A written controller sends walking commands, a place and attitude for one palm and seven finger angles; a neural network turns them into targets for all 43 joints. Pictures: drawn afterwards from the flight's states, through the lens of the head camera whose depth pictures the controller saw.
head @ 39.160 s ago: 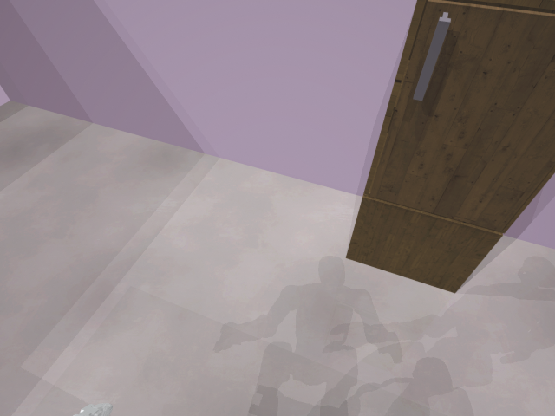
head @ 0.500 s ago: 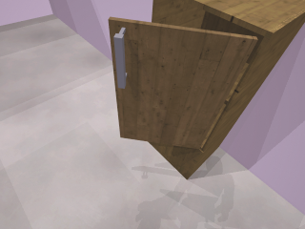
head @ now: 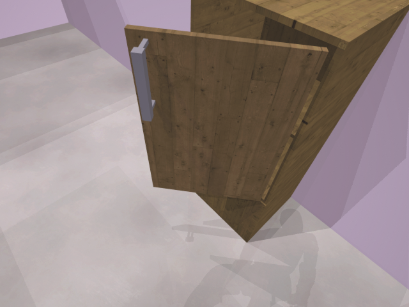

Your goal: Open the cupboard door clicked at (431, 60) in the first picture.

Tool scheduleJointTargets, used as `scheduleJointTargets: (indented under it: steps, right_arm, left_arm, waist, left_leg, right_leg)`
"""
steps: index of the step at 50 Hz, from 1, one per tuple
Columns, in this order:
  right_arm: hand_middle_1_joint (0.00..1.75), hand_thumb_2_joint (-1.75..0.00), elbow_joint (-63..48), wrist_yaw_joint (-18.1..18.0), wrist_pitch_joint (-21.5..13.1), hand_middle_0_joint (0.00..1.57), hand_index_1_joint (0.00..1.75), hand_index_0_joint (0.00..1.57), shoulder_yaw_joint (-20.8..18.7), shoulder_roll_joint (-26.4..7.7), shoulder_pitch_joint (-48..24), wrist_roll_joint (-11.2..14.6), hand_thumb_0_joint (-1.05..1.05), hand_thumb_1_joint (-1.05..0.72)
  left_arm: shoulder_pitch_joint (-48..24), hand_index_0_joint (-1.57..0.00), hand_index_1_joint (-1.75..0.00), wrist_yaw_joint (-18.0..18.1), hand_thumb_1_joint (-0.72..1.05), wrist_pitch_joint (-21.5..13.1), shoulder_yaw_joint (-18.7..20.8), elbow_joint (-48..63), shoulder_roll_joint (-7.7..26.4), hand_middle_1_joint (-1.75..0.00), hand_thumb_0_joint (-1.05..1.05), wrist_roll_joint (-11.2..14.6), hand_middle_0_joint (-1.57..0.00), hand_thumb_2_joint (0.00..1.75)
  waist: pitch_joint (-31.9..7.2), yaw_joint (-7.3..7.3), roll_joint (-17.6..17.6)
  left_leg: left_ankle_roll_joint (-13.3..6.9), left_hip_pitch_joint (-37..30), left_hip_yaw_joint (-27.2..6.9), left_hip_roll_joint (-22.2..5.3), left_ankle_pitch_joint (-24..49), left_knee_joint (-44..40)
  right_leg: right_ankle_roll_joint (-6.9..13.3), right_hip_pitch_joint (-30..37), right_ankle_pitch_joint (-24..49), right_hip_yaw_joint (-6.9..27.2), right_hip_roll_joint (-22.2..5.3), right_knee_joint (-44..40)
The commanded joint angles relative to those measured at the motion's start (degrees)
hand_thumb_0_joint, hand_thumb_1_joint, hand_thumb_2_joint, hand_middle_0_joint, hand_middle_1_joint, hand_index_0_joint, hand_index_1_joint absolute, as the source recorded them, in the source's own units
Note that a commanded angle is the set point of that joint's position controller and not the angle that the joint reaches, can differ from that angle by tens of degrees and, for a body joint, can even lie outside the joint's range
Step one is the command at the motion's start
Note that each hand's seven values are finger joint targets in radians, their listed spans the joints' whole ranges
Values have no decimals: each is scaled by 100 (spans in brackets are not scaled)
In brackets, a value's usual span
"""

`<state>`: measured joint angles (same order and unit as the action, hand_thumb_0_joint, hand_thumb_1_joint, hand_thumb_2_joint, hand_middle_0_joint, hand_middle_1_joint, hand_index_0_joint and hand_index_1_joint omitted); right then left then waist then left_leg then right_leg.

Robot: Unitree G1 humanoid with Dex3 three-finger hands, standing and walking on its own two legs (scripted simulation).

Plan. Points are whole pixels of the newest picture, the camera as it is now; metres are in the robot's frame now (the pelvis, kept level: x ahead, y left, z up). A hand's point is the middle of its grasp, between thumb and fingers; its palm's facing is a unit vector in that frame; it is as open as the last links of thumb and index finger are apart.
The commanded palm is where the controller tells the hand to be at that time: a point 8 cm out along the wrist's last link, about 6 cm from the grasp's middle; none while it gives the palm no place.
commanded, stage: come to a stop and stand still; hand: left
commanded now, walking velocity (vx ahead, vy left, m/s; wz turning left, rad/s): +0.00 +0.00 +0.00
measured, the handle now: (146, 82) +0.54 +0.18 +0.15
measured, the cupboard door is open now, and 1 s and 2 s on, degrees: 40 40 40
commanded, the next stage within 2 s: look again from close up in 0.16 s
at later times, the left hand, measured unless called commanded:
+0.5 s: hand out of the picture +0.02 +0.22 -0.18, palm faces +0.04 -0.97 -0.26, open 7.4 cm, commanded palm none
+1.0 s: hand out of the picture -0.03 +0.28 -0.17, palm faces -0.02 -0.97 -0.26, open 7.4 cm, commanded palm none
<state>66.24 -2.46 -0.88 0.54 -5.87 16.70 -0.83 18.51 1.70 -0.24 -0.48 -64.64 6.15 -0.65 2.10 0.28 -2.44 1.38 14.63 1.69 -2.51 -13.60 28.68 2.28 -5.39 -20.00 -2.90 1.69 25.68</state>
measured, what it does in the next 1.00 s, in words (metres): shifts its weight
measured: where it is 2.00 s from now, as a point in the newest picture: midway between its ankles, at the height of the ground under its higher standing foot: outside the picture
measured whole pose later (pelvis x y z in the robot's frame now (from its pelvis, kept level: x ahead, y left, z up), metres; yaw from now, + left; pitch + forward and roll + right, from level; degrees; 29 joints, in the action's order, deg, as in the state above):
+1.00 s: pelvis -0.04 +0.06 +0.00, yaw -1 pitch -1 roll +0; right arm 59.0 -0.3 0.3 -0.7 -12.8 11.5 -1.2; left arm 18.0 1.4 1.9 0.2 -58.4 15.4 -1.9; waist 0.3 0.8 -1.9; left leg -4.2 15.8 4.9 1.9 -8.6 24.9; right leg -1.1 -9.0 -16.9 -0.5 -3.1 26.2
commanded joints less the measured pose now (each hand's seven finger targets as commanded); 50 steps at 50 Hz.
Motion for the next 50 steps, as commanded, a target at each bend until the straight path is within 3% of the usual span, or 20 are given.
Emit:
scheduleJointTargets:
  steps: [1, 11, 12, 13, 15, 17, 18, 20, 22, 24, 27, 31, 36, 40, 44, 47, 50]
  right_arm:
    - [30, -90, -126, -41, -67, 20, 30, 20, -126, -563, 209, 39, 0, -90]
    - [30, -90, -132, -41, -60, 20, 30, 20, -119, -629, 112, 31, 0, -90]
    - [30, -90, -818, 65, -63, 20, 30, 20, -118, -1080, -264, 11, 0, -90]
    - [30, -90, -900, 55, -146, 20, 30, 20, -296, -976, -228, -30, 0, -90]
    - [30, -90, -960, 27, -152, 20, 30, 20, -302, -828, -60, -16, 0, -90]
    - [30, -90, -1094, 41, -144, 20, 30, 20, -284, -826, -162, -14, 0, -90]
    - [30, -90, -1173, 39, -113, 20, 30, 20, -327, -901, -263, 6, 0, -90]
    - [30, -90, -1273, 27, -69, 20, 30, 20, -382, -1005, -368, 13, 0, -90]
    - [30, -90, -1272, 45, -74, 20, 30, 20, -377, -1075, -324, 1, 0, -90]
    - [30, -90, -1291, 45, -59, 20, 30, 20, -425, -1294, -393, 15, 0, -90]
    - [30, -90, -1330, 73, -71, 20, 30, 20, -421, -1451, -543, -12, 0, -90]
    - [30, -90, -1436, 116, -70, 20, 30, 20, -409, -1647, -866, -22, 0, -90]
    - [30, -90, -1415, 161, -76, 20, 30, 20, -375, -1770, -941, -36, 0, -90]
    - [30, -90, -1357, 179, -84, 20, 30, 20, -378, -1862, -907, -31, 0, -90]
    - [30, -90, -1235, 186, -68, 20, 30, 20, -362, -1850, -826, -14, 0, -90]
    - [30, -90, -1020, 162, 20, 20, 30, 20, -300, -1462, -501, -27, 0, -90]
    - [30, -90, -977, 69, 86, 20, 30, 20, -423, -1731, -322, -45, 0, -90]
  left_arm:
    - [557, -20, -30, 47, 90, -96, 124, 80, 574, -30, 0, 18, -20, 90]
    - [547, -20, -30, 74, 90, -110, 138, 104, 602, -30, 0, 1, -20, 90]
    - [501, -20, -30, 115, 90, -214, 54, 554, 1497, -30, 0, -81, -20, 90]
    - [438, -20, -30, 162, 90, -226, 235, 590, 1190, -30, 0, -47, -20, 90]
    - [484, -20, -30, 175, 90, -263, 233, 693, 1085, -30, 0, -54, -20, 90]
    - [624, -20, -30, 189, 90, -269, 246, 757, 1161, -30, 0, -60, -20, 90]
    - [605, -20, -30, 194, 90, -243, 296, 835, 1227, -30, 0, -66, -20, 90]
    - [469, -20, -30, 186, 90, -184, 327, 1008, 1347, -30, 0, -79, -20, 90]
    - [366, -20, -30, 175, 90, -148, 312, 1146, 1375, -30, 0, -79, -20, 90]
    - [263, -20, -30, 160, 90, -94, 331, 1245, 1457, -30, 0, -63, -20, 90]
    - [126, -20, -30, 131, 90, -54, 291, 1317, 1426, -30, 0, -76, -20, 90]
    - [-162, -20, -30, 56, 90, -43, 287, 1321, 1624, -30, 0, -69, -20, 90]
    - [-267, -20, -30, -11, 90, -21, 258, 1229, 1691, -30, 0, -81, -20, 90]
    - [-179, -20, -30, -34, 90, 1, 242, 1118, 1697, -30, 0, -94, -20, 90]
    - [-50, -20, -30, -35, 90, 7, 213, 971, 1664, -30, 0, -97, -20, 90]
    - [338, -20, -30, -32, 90, 114, 114, 789, 1201, -30, 0, -88, -20, 90]
    - [495, -20, -30, -98, 90, 254, 170, 827, 1148, -30, 0, -129, -20, 90]
  waist:
    - [106, 6, 251]
    - [23, 19, 118]
    - [586, -111, 668]
    - [76, -31, 555]
    - [-545, -48, -235]
    - [-611, 58, -712]
    - [-438, 49, -673]
    - [-290, 18, -429]
    - [-351, -11, 17]
    - [-304, -19, 232]
    - [-282, 18, 364]
    - [-37, 19, 420]
    - [0, 20, 486]
    - [-98, 53, 577]
    - [-44, 57, 367]
    - [-95, 16, 417]
    - [85, -46, 703]
  left_leg:
    - [-253, -509, -248, -363, 1434, -330]
    - [-241, -632, -200, -351, 1592, -424]
    - [-252, -447, -424, -117, 1428, -38]
    - [-268, -184, -247, -172, 1131, 349]
    - [-280, 113, -203, -91, 965, 567]
    - [-302, 474, -28, 66, 482, 636]
    - [-325, 593, -20, 91, 143, 665]
    - [-364, 485, 2, 70, 376, 520]
    - [-407, -52, 7, -22, 1615, 336]
    - [-491, -420, -210, -239, 2335, 392]
    - [-575, -508, -462, -404, 2442, 184]
    - [-542, -143, -637, -384, 1070, -312]
    - [-503, 26, -853, -390, -121, -898]
    - [-491, 61, -1005, -450, -660, -1273]
    - [-462, 85, -1005, -435, -840, -1405]
    - [-436, -119, -1085, -650, -1385, -1612]
    - [-684, -88, -1458, -1153, -1934, -1856]
  right_leg:
    - [-51, -475, 1909, 512, -729, -539]
    - [-72, -279, 2377, 498, -776, -547]
    - [-121, -811, 2613, 541, -775, -700]
    - [-105, -659, 2632, 806, -947, -327]
    - [9, -48, 4091, 848, -1088, -113]
    - [14, 473, 5555, 823, -1172, 172]
    - [58, 446, 5602, 792, -1205, 236]
    - [125, 256, 5224, 781, -1131, 297]
    - [61, -28, 4721, 613, -920, 410]
    - [-15, -462, 3397, 499, -750, 315]
    - [-40, -627, 1935, 447, -615, 118]
    - [-63, -718, 858, 517, -633, -183]
    - [-91, -694, 410, 460, -629, -310]
    - [-125, -575, 371, 376, -641, -282]
    - [-133, -559, 350, 379, -688, -374]
    - [-211, -741, 137, 229, -531, -183]
    - [-183, -1204, -230, 93, -348, 557]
